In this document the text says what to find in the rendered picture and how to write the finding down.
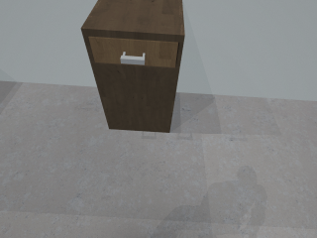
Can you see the cabinet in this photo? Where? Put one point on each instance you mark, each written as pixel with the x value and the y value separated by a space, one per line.
pixel 136 97

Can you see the handle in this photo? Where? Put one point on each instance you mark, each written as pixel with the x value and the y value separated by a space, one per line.
pixel 132 59

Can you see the drawer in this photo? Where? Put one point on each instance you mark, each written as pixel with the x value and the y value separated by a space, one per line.
pixel 157 53

